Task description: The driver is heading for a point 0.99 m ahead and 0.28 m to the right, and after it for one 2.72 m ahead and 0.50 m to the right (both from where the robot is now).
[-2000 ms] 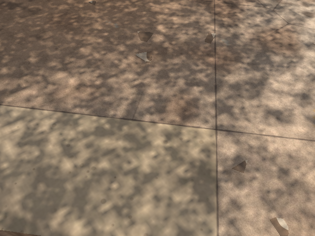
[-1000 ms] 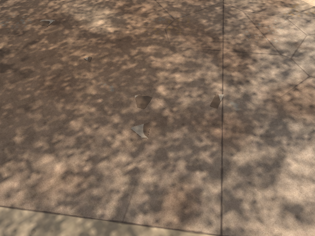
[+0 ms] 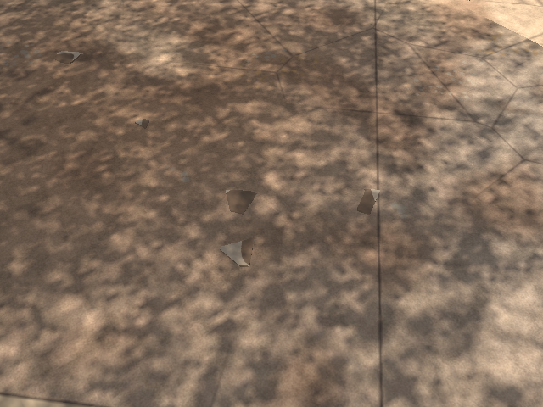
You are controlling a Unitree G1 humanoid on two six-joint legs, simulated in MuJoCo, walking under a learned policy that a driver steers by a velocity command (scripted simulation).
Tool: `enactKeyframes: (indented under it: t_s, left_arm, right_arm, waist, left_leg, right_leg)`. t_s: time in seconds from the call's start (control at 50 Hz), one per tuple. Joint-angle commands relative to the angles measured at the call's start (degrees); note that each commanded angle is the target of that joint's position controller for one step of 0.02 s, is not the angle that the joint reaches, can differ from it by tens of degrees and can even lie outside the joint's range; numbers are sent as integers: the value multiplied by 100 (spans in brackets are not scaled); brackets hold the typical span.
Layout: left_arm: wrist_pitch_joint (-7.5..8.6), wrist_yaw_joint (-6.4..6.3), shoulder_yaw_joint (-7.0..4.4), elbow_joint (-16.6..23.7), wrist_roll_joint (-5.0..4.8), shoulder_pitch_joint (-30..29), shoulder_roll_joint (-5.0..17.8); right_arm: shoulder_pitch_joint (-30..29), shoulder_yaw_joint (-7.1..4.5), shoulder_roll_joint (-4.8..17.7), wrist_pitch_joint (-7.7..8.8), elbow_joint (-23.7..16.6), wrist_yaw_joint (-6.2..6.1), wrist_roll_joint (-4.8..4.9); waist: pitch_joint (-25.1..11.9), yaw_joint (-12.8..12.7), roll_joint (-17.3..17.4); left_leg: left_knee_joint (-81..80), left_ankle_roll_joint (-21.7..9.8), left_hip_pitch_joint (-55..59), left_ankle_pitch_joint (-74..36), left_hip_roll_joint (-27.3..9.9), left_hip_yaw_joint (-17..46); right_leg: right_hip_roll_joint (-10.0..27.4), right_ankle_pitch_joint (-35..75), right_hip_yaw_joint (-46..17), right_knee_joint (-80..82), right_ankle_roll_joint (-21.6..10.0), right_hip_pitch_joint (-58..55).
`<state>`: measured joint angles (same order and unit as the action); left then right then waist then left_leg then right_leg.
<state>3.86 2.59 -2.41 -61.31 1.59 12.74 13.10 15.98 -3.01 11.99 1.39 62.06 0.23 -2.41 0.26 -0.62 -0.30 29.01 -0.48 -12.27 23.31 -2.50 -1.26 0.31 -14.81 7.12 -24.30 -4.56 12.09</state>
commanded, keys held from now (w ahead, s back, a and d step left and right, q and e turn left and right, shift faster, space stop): w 0.48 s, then no key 0.26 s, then e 0.26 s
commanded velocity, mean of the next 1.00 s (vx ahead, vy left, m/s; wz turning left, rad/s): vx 0.27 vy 0.00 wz -0.06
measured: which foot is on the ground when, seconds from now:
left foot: up 0.00-0.20, down 0.22-0.64, up 0.66-0.98, down 1.00-1.00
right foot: down 0.00-0.24, up 0.26-0.58, down 0.60-1.00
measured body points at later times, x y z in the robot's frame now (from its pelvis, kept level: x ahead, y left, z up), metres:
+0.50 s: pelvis +0.15 +0.06 -0.01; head +0.16 +0.07 +0.44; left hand +0.32 +0.27 -0.13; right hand +0.07 -0.12 -0.16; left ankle +0.00 +0.17 -0.74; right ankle +0.29 -0.07 -0.70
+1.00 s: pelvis +0.32 +0.07 -0.01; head +0.34 +0.08 +0.43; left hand +0.40 +0.34 -0.16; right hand +0.44 -0.21 -0.12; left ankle +0.39 +0.17 -0.75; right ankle +0.36 -0.06 -0.74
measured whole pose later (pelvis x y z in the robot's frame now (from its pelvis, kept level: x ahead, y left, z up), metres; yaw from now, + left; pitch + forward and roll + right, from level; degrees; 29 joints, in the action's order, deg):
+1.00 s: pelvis +0.32 +0.07 -0.01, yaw -5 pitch +2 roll -2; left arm -0.1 -2.0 -5.0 -54.4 -0.9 11.5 15.3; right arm 8.9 -4.1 13.9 1.1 48.0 -3.9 0.1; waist -0.4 -2.6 0.2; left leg 32.9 0.9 -24.3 11.8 -2.0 0.8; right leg -2.6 -10.1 0.8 -28.5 -1.2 20.9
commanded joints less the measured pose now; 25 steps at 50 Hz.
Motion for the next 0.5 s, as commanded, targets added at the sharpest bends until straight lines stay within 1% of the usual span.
enactKeyframes:
  t_s: [0.02,0.04,0.06,0.08,0.1,0.12,0.14,0.16,0.18,0.2,0.22,0.24,0.26,0.28,0.3,0.32,0.34,0.36,0.38,0.4,0.42,0.44,0.46,0.48,0.5]
  left_arm:
    - [308,-150,-215,22,147,940,664]
    - [392,-310,-153,160,192,617,467]
    - [450,-422,-138,331,175,228,459]
    - [467,-502,-162,482,119,-174,563]
    - [450,-552,-198,578,73,-388,672]
    - [406,-570,-230,570,44,-281,766]
    - [358,-544,-244,553,44,-90,817]
    - [297,-482,-260,548,31,22,875]
    - [198,-398,-296,544,-5,43,986]
    - [77,-290,-320,537,29,79,1023]
    - [21,-214,-273,499,171,265,753]
    - [58,-160,-165,541,304,324,231]
    - [268,-42,-29,1062,365,-203,-347]
    - [406,-32,-89,1135,112,-773,-180]
    - [424,-88,-156,1008,50,-722,162]
    - [387,-108,-246,828,54,-353,429]
    - [332,-87,-216,789,143,-212,248]
    - [274,-23,-124,850,214,-262,-29]
    - [256,24,-99,919,214,-397,-120]
    - [240,83,-66,996,170,-622,-174]
    - [210,126,-20,1091,116,-901,-238]
    - [167,141,32,1206,92,-1237,-302]
    - [118,132,56,1309,105,-1527,-293]
    - [74,128,39,1371,112,-1654,-190]
    - [48,116,5,1411,107,-1685,-69]
  right_arm:
    - [-71,-141,313,245,-381,-68,-135]
    - [-140,-185,317,310,-476,-132,-89]
    - [42,-215,298,355,-501,-131,-68]
    - [286,-217,251,374,-501,-86,-81]
    - [392,-214,193,370,-501,-26,-103]
    - [340,-205,105,372,-536,25,-89]
    - [302,-203,73,400,-579,64,-57]
    - [368,-206,81,449,-563,95,-48]
    - [559,-213,127,519,-477,126,-59]
    - [853,-203,142,608,-346,134,-115]
    - [1154,-228,247,700,-268,121,-184]
    - [1814,-295,500,773,-147,56,-312]
    - [2775,-298,946,857,-128,-28,-295]
    - [2452,-198,827,883,-22,5,-450]
    - [1618,-166,550,845,-221,83,-287]
    - [1168,-78,330,778,-392,157,-226]
    - [1095,38,60,729,-411,161,-195]
    - [824,145,-198,667,-542,116,-226]
    - [723,217,-358,643,-680,58,-214]
    - [838,259,-374,659,-743,11,-207]
    - [967,273,-305,666,-717,17,-196]
    - [1194,256,-149,656,-638,58,-151]
    - [1531,220,68,646,-491,129,-100]
    - [1791,186,231,643,-372,202,-67]
    - [1814,139,355,653,-341,251,-35]
  waist:
    - [471,-387,-695]
    - [272,-245,-627]
    - [193,-68,-545]
    - [254,132,-412]
    - [328,205,-327]
    - [371,160,-365]
    - [400,117,-336]
    - [443,148,-251]
    - [497,226,-146]
    - [519,270,-135]
    - [293,300,8]
    - [49,519,649]
    - [-24,892,1717]
    - [956,841,1016]
    - [962,558,679]
    - [733,353,439]
    - [705,215,443]
    - [755,-24,335]
    - [594,-54,274]
    - [475,23,381]
    - [480,104,359]
    - [514,223,349]
    - [560,345,457]
    - [592,390,558]
    - [611,334,589]
  left_leg:
    - [1703,-209,-1642,591,-234,286]
    - [2558,-263,-1677,678,-244,483]
    - [2879,-304,-1578,662,-250,504]
    - [2502,-298,-1234,613,-259,323]
    - [2059,-246,-669,617,-148,36]
    - [1656,-187,-351,542,-56,-125]
    - [1142,-186,-246,311,-19,-187]
    - [392,-251,-95,-145,11,-263]
    - [-527,-323,234,-868,97,-430]
    - [-983,-366,820,-1255,162,-478]
    - [-956,-459,1502,-1237,24,-184]
    - [-1018,-860,2066,-1311,-610,697]
    - [-1712,-2361,3029,-2027,-2119,3863]
    - [-2184,-2235,2962,-786,-2419,3821]
    - [-2030,-1804,2690,-432,-2009,2946]
    - [-2017,-1622,2297,-512,-1721,2206]
    - [-2069,-1472,1867,-955,-1474,1682]
    - [-2183,-1322,1275,-1504,-1290,1264]
    - [-2317,-1249,866,-1726,-1093,889]
    - [-2396,-1243,591,-1960,-932,586]
    - [-2394,-1214,293,-2122,-755,296]
    - [-2449,-1221,28,-2285,-648,114]
    - [-2482,-1262,67,-2500,-718,162]
    - [-2410,-1320,387,-2827,-928,318]
    - [-2222,-1316,779,-3439,-1078,404]
  right_leg:
    - [2369,-2655,-2920,2045,-1161,-529]
    - [2306,-2275,-2858,2134,-1121,-517]
    - [2075,-2121,-2492,2173,-990,-414]
    - [1783,-2014,-2010,2235,-821,-168]
    - [1445,-1771,-1526,2254,-682,158]
    - [1253,-1528,-1226,2148,-621,217]
    - [1198,-1405,-1112,1967,-649,54]
    - [1193,-1361,-1093,1719,-752,-75]
    - [1188,-1441,-1109,1402,-914,-66]
    - [1201,-1504,-1169,1034,-1048,228]
    - [1047,-1301,-1121,336,-1041,598]
    - [553,-907,-725,-1336,-725,1210]
    - [-616,-1791,-1020,-2764,-293,3242]
    - [-329,-1442,-2325,-3708,-492,4659]
    - [-168,-916,-1952,-4589,-571,4830]
    - [-32,-584,-1595,-5071,-609,4568]
    - [119,-52,-1507,-5017,-709,4322]
    - [357,513,-1321,-4790,-687,3997]
    - [482,906,-1038,-4401,-563,3594]
    - [528,1230,-798,-3961,-375,3238]
    - [530,1502,-626,-3231,-187,2879]
    - [447,1463,-422,-2480,9,2460]
    - [369,1294,-313,-2031,151,2296]
    - [315,1162,-299,-1777,191,2387]
    - [287,1150,-369,-1421,156,2516]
